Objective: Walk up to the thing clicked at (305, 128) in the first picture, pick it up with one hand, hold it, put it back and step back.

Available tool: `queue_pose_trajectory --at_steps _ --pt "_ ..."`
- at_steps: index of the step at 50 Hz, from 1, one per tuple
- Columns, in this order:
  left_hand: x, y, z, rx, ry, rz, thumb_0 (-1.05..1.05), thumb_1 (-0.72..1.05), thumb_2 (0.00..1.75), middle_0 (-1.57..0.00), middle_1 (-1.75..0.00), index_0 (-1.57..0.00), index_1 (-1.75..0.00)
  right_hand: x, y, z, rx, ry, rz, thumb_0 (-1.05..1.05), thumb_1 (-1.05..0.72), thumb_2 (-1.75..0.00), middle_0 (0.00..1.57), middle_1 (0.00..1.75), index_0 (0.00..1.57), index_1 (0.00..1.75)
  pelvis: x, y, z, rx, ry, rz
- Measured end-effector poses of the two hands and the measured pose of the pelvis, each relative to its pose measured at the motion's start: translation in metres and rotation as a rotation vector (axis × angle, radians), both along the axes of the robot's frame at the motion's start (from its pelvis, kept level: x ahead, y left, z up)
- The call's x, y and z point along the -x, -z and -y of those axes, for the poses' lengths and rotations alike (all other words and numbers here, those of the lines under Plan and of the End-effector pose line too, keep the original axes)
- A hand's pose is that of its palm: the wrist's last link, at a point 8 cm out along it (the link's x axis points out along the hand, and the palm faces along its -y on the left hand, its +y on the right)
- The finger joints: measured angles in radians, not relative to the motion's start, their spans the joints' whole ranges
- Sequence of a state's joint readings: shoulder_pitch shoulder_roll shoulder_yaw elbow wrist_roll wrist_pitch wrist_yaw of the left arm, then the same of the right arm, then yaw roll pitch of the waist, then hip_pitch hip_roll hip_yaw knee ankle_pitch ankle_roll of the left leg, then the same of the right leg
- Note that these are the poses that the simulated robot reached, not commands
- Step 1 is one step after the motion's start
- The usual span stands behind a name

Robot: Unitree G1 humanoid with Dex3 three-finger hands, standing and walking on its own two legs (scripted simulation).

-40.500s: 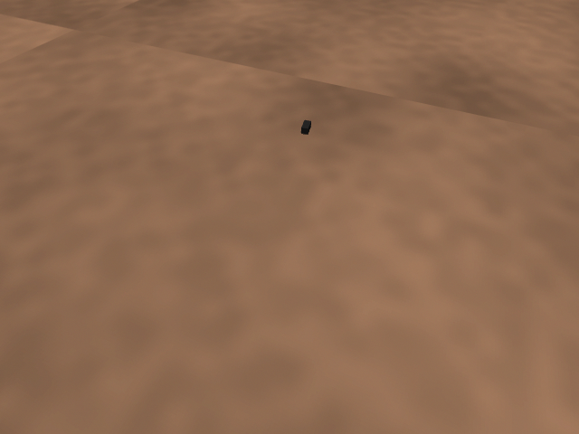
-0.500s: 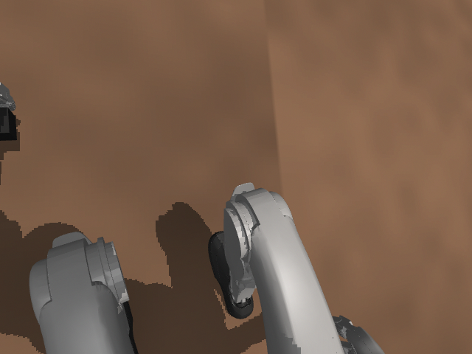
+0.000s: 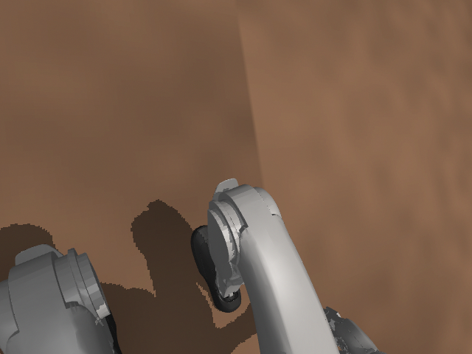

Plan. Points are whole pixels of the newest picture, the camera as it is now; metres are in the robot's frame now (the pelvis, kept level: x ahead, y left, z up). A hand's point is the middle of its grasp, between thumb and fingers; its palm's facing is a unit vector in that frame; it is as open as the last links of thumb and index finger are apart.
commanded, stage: rest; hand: left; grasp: from above
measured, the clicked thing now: out of the picture +0.51 +0.31 -0.26
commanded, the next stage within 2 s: open in 0.64 s
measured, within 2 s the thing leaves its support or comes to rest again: rests again in 0.52 s
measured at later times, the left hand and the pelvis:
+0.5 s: hand out of the picture +0.49 +0.30 -0.24, palm faces -0.47 -0.06 -0.88, open 7.2 cm; pelvis +0.00 +0.01 +0.00, yaw -2 degrees
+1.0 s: hand out of the picture +0.49 +0.30 -0.24, palm faces -0.46 -0.07 -0.88, open 8.1 cm; pelvis +0.00 +0.00 +0.00, yaw -3 degrees
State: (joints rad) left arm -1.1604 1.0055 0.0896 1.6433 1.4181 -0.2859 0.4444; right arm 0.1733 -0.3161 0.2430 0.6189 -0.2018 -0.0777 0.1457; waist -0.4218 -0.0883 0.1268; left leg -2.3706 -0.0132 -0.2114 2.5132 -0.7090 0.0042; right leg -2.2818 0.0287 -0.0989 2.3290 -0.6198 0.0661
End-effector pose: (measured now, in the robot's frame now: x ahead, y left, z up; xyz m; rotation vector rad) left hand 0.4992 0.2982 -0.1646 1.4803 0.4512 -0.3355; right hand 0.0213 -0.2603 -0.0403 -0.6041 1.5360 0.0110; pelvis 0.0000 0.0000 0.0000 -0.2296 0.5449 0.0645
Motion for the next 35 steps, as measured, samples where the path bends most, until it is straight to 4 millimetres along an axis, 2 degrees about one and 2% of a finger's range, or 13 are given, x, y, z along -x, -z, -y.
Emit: queue_pose_trajectory --at_steps 16,35 --pt "0.005 0.014 -0.002 0.007 0.02 0.011 0.0 0.45 0.08 -0.94 -0.22 -0.96 -0.17 -0.002 -0.01 -0.003 0.027 -0.053 0.005 0.0 -0.91 -0.9 0.2 0.3 0.21 0.3 0.002 0.003 -0.004 0.023 0.008 0.03" --pt "0.002 0.027 0.0 -0.001 0.013 0.001 0.0 0.45 0.08 -0.93 -0.22 -0.96 -0.17 -0.005 -0.007 -0.018 -0.021 -0.084 0.017 0.0 -0.91 -0.9 0.2 0.3 0.21 0.3 0.002 0.004 -0.008 0.04 0.014 0.037"
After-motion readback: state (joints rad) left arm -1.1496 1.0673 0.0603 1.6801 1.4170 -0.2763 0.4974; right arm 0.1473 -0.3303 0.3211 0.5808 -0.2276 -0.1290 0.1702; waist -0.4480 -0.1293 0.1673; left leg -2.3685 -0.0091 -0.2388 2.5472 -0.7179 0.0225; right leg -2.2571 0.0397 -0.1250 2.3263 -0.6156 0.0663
